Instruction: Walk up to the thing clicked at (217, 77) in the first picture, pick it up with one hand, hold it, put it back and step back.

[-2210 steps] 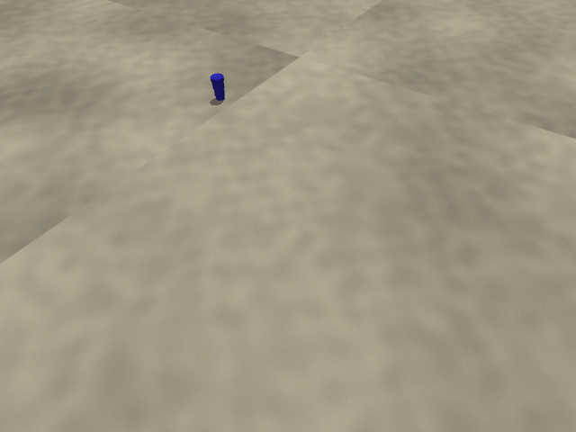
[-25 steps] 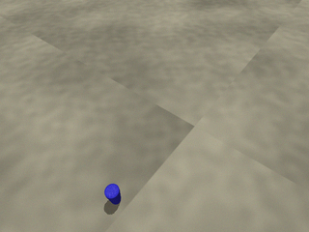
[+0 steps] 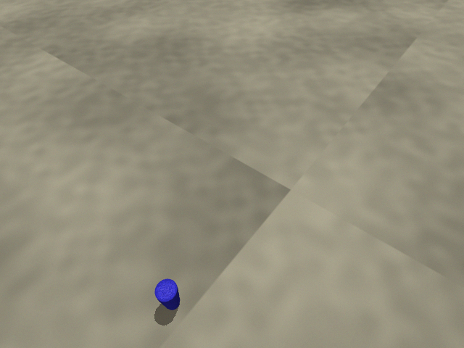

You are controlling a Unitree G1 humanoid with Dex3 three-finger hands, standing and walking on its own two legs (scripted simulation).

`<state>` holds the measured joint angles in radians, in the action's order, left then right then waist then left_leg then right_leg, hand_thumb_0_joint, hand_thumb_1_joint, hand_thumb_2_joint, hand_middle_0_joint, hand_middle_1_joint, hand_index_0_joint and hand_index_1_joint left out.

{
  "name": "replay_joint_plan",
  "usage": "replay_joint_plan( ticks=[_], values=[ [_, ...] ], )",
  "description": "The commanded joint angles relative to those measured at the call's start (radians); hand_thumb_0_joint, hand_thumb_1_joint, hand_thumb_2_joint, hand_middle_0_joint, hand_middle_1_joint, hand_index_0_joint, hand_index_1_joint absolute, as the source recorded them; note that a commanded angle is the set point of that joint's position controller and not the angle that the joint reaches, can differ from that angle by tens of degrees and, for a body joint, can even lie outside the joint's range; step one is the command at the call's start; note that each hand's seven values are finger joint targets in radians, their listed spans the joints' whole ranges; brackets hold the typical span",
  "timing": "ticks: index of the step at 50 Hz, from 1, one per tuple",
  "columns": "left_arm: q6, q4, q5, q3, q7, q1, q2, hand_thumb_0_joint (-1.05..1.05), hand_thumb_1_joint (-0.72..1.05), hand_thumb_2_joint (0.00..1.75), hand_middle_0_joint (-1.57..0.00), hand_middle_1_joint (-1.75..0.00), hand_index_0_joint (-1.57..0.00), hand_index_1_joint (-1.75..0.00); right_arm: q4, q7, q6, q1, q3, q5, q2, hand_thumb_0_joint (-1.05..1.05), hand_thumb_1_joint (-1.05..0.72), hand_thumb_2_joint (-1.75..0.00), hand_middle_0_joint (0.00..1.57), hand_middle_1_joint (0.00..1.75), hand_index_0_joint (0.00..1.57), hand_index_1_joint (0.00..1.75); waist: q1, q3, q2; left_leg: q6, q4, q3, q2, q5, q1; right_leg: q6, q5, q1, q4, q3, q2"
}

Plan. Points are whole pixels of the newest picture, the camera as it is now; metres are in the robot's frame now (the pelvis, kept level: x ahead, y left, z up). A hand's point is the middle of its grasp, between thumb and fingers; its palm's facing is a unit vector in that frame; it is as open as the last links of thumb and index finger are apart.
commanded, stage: stand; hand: left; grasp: from the side
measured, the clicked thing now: (169, 296) +0.42 +0.29 -0.70
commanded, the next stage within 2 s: step back in 0.28 s
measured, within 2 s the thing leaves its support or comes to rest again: neither
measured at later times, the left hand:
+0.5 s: hand out of the picture +0.07 +0.27 -0.17, palm faces -0.01 -0.92 -0.38, open 7.4 cm
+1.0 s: hand out of the picture -0.06 +0.25 -0.16, palm faces -0.05 -0.91 -0.41, open 7.4 cm
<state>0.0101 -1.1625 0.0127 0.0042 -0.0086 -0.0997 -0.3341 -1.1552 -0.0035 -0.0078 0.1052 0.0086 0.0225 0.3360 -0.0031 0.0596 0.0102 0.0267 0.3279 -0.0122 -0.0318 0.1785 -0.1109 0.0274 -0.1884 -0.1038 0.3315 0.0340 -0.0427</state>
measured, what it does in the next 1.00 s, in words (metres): walks backwards: right foot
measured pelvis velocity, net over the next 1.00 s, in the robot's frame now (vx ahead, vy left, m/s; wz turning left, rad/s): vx -0.12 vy -0.01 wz -0.06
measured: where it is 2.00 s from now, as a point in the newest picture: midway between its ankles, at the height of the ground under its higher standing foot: outside the picture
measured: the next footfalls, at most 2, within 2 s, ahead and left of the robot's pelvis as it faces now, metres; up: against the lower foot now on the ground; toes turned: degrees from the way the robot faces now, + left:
right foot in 0.88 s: -0.10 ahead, -0.11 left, +0.00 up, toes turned -1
left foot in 1.26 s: -0.15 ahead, +0.11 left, +0.00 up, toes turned -1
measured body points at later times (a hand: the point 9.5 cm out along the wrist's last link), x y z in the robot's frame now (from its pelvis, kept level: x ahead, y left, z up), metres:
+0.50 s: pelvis -0.03 +0.01 -0.02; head +0.03 +0.01 +0.43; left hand +0.07 +0.32 -0.14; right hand +0.06 -0.31 -0.15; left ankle +0.00 +0.13 -0.75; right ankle +0.00 -0.13 -0.75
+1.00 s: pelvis -0.12 -0.01 -0.02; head -0.07 -0.04 +0.42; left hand -0.06 +0.29 -0.14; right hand -0.02 -0.32 -0.16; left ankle -0.07 +0.13 -0.69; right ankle -0.14 -0.11 -0.75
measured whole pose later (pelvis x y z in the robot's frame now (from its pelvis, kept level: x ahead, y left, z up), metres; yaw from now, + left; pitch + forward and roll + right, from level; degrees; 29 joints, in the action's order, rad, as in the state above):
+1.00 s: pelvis -0.12 -0.01 -0.02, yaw -4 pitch -2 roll +1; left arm -0.03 -0.92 0.04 0.06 -0.01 -0.21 -0.32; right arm -0.92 -0.01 0.07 0.07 0.05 0.01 0.38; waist 0.03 0.17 0.04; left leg -0.01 1.03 0.11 0.07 0.48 -0.52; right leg -0.04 -0.38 -0.26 0.67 -0.05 0.02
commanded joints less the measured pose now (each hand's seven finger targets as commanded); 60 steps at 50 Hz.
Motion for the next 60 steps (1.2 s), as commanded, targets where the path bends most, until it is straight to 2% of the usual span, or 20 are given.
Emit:
replay_joint_plan(
  ticks=[1, 13, 14, 17, 26, 28, 30, 32, 35, 38, 40, 43, 44, 45, 46, 47, 50, 55, 57, 60],
  values=[
    [0.022, 0.053, 0.001, 0.039, -0.009, 0.032, -0.207, 0.0, 0.9, 0.9, -0.2, -0.3, -0.2, -0.3, 0.053, -0.011, -0.017, -0.03, 0.033, -0.008, 0.209, 0.0, -0.9, -0.9, 0.2, 0.3, 0.2, 0.3, 0.005, -0.098, 0.001, -0.03, -0.043, 0.069, -0.101, -0.189, 0.014, -0.028, 0.194, 0.033, -0.048, -0.075, -0.1],
    [0.02, 0.061, 0.002, 0.042, -0.008, 0.029, -0.216, 0.0, 0.9, 0.9, -0.2, -0.3, -0.2, -0.3, 0.057, -0.009, -0.017, -0.037, 0.034, -0.006, 0.206, 0.0, -0.9, -0.9, 0.2, 0.3, 0.2, 0.3, 0.004, -0.083, -0.009, -0.031, -0.052, 0.072, -0.105, -0.159, 0.014, -0.034, 0.155, 0.016, -0.056, -0.075, -0.1],
    [0.01, 0.088, -0.02, 0.087, -0.011, 0.017, -0.281, 0.0, 0.9, 0.9, -0.2, -0.3, -0.2, -0.3, 0.083, -0.003, 0.003, -0.079, 0.056, -0.013, 0.258, 0.0, -0.9, -0.9, 0.2, 0.3, 0.2, 0.3, 0.007, 0.029, -0.013, -0.061, 0.056, 0.083, -0.08, -0.273, -0.07, -0.044, 0.293, -0.073, 0.024, -0.088, -0.081],
    [0.004, 0.133, -0.019, 0.095, -0.017, 0.012, -0.273, 0.0, 0.9, 0.9, -0.2, -0.3, -0.2, -0.3, 0.115, 0.001, 0.016, -0.034, 0.061, -0.024, 0.239, 0.0, -0.9, -0.9, 0.2, 0.3, 0.2, 0.3, -0.011, -0.057, -0.029, -0.073, 0.121, 0.059, -0.07, -0.275, -0.078, -0.079, 0.339, -0.033, 0.075, -0.091, -0.097],
    [-0.028, 0.258, 0.001, 0.114, -0.013, 0.068, -0.297, 0.0, 0.9, 0.9, -0.2, -0.3, -0.2, -0.3, 0.196, 0.015, 0.047, 0.011, 0.091, -0.015, 0.233, 0.0, -0.9, -0.9, 0.2, 0.3, 0.2, 0.3, -0.021, -0.146, -0.11, -0.109, 0.347, 0.058, -0.004, -0.026, -0.097, -0.178, 0.146, -0.195, 0.155, -0.173, -0.174],
    [-0.037, 0.279, 0.001, 0.114, -0.012, 0.089, -0.282, 0.0, 0.9, 0.9, -0.2, -0.3, -0.2, -0.3, 0.204, 0.018, 0.045, 0.041, 0.1, -0.011, 0.258, 0.0, -0.9, -0.9, 0.2, 0.3, 0.2, 0.3, -0.039, -0.136, -0.05, -0.156, 0.257, 0.136, -0.075, -0.048, -0.123, -0.147, 0.009, -0.244, 0.284, -0.123, -0.106],
    [-0.048, 0.279, 0.001, 0.102, -0.013, 0.05, -0.218, 0.0, 0.9, 0.9, -0.2, -0.3, -0.2, -0.3, 0.227, 0.018, 0.035, 0.01, 0.123, 0.001, 0.36, 0.0, -0.9, -0.9, 0.2, 0.3, 0.2, 0.3, -0.045, -0.11, 0.231, -0.28, -0.024, 0.419, -0.304, -0.175, -0.204, -0.061, -0.398, -0.273, 0.642, -0.037, 0.125],
    [-0.06, 0.27, 0.005, 0.108, -0.02, -0.006, -0.227, 0.0, 0.9, 0.9, -0.2, -0.3, -0.2, -0.3, 0.255, 0.007, 0.026, 0.0, 0.13, 0.018, 0.374, 0.0, -0.9, -0.9, 0.2, 0.3, 0.2, 0.3, -0.024, -0.103, 0.165, -0.313, -0.037, 0.46, -0.341, -0.076, -0.226, -0.07, -0.439, -0.314, 0.845, -0.165, 0.123],
    [-0.058, 0.258, -0.012, 0.109, -0.015, -0.086, -0.223, 0.0, 0.9, 0.9, -0.2, -0.3, -0.2, -0.3, 0.303, -0.009, 0.022, -0.088, 0.111, 0.023, 0.297, 0.0, -0.9, -0.9, 0.2, 0.3, 0.2, 0.3, 0.043, -0.117, 0.137, -0.267, 0.076, 0.248, -0.24, -0.198, -0.175, -0.066, -0.335, -0.344, 0.885, -0.171, 0.101],
    [-0.049, 0.277, -0.004, 0.114, -0.011, -0.096, -0.213, 0.0, 0.9, 0.9, -0.2, -0.3, -0.2, -0.3, 0.317, -0.016, 0.024, -0.047, 0.109, 0.019, 0.278, 0.0, -0.9, -0.9, 0.2, 0.3, 0.2, 0.3, 0.021, -0.144, 0.142, -0.281, 0.12, 0.234, -0.24, -0.217, -0.086, -0.022, -0.342, -0.317, 0.705, -0.121, 0.071],
    [-0.036, 0.294, -0.001, 0.115, -0.01, -0.1, -0.202, 0.0, 0.9, 0.9, -0.2, -0.3, -0.2, -0.3, 0.316, -0.019, 0.031, -0.024, 0.105, 0.015, 0.272, 0.0, -0.9, -0.9, 0.2, 0.3, 0.2, 0.3, 0.011, -0.15, 0.147, -0.254, 0.188, 0.214, -0.224, -0.289, -0.006, -0.019, -0.326, -0.294, 0.445, -0.112, 0.035],
    [-0.012, 0.248, 0.018, 0.126, -0.021, -0.19, -0.206, 0.0, 0.9, 0.9, -0.2, -0.3, -0.2, -0.3, 0.32, -0.014, 0.057, -0.044, 0.095, -0.01, 0.271, 0.0, -0.9, -0.9, 0.2, 0.3, 0.2, 0.3, 0.039, -0.135, 0.106, -0.175, 0.337, 0.142, -0.153, -0.189, -0.144, -0.018, 0.011, -0.069, 0.006, -0.058, 0.051],
    [-0.003, 0.272, 0.033, 0.145, -0.023, -0.152, -0.286, 0.0, 0.9, 0.9, -0.2, -0.3, -0.2, -0.3, 0.321, -0.009, 0.059, -0.003, 0.081, -0.02, 0.221, 0.0, -0.9, -0.9, 0.2, 0.3, 0.2, 0.3, 0.001, -0.109, -0.077, -0.107, 0.449, 0.087, -0.05, 0.035, -0.319, -0.047, 0.141, -0.003, 0.025, -0.281, -0.059],
    [-0.004, 0.303, 0.03, 0.163, -0.019, -0.11, -0.359, 0.0, 0.9, 0.9, -0.2, -0.3, -0.2, -0.3, 0.34, -0.015, 0.06, 0.004, 0.066, -0.018, 0.176, 0.0, -0.9, -0.9, 0.2, 0.3, 0.2, 0.3, -0.012, -0.065, -0.259, -0.047, 0.548, 0.042, 0.092, 0.371, -0.518, -0.123, 0.163, 0.002, 0.019, -0.489, -0.215],
    [-0.007, 0.342, 0.039, 0.174, -0.021, -0.079, -0.418, 0.0, 0.9, 0.9, -0.2, -0.3, -0.2, -0.3, 0.34, -0.03, 0.063, -0.051, 0.087, -0.013, 0.218, 0.0, -0.9, -0.9, 0.2, 0.3, 0.2, 0.3, 0.057, -0.046, -0.253, -0.035, 0.747, 0.154, 0.111, 0.459, -0.427, -0.308, 0.235, -0.201, 0.009, -0.599, -0.359],
    [-0.002, 0.362, 0.038, 0.171, -0.025, -0.041, -0.399, 0.0, 0.9, 0.9, -0.2, -0.3, -0.2, -0.3, 0.332, -0.033, 0.06, -0.056, 0.105, -0.008, 0.254, 0.0, -0.9, -0.9, 0.2, 0.3, 0.2, 0.3, 0.042, -0.006, -0.238, -0.035, 0.85, 0.201, 0.09, 0.43, -0.364, -0.333, 0.233, -0.306, -0.007, -0.606, -0.367],
    [-0.001, 0.383, 0.02, 0.147, -0.027, 0.048, -0.27, 0.0, 0.9, 0.9, -0.2, -0.3, -0.2, -0.3, 0.289, -0.027, 0.053, 0.043, 0.087, -0.032, 0.228, 0.0, -0.9, -0.9, 0.2, 0.3, 0.2, 0.3, -0.055, -0.03, -0.135, -0.033, 0.866, 0.204, 0.181, 0.262, -0.444, -0.157, 0.478, -0.115, 0.125, -0.216, -0.131],
    [-0.01, 0.397, 0.02, 0.14, -0.043, -0.121, -0.229, 0.0, 0.9, 0.9, -0.2, -0.3, -0.2, -0.3, 0.334, -0.036, 0.037, 0.002, 0.07, -0.021, 0.217, 0.0, -0.9, -0.9, 0.2, 0.3, 0.2, 0.3, 0.059, -0.106, -0.139, -0.007, 0.686, 0.149, 0.133, 0.298, -0.503, -0.228, 0.555, 0.162, 0.205, -0.255, -0.182],
    [-0.016, 0.402, 0.016, 0.144, -0.048, -0.132, -0.241, 0.0, 0.9, 0.9, -0.2, -0.3, -0.2, -0.3, 0.349, -0.036, 0.031, -0.003, 0.073, -0.014, 0.215, 0.0, -0.9, -0.9, 0.2, 0.3, 0.2, 0.3, 0.074, -0.127, -0.166, -0.011, 0.565, 0.134, 0.085, 0.33, -0.479, -0.26, 0.586, 0.217, 0.224, -0.288, -0.232],
    [-0.026, 0.425, 0.006, 0.136, -0.042, -0.087, -0.264, 0.0, 0.9, 0.9, -0.2, -0.3, -0.2, -0.3, 0.336, -0.027, 0.023, 0.063, 0.082, -0.007, 0.217, 0.0, -0.9, -0.9, 0.2, 0.3, 0.2, 0.3, 0.041, -0.155, -0.204, -0.038, 0.314, 0.065, 0.055, 0.267, -0.304, -0.23, 0.593, 0.137, 0.285, -0.259, -0.221]
  ],
)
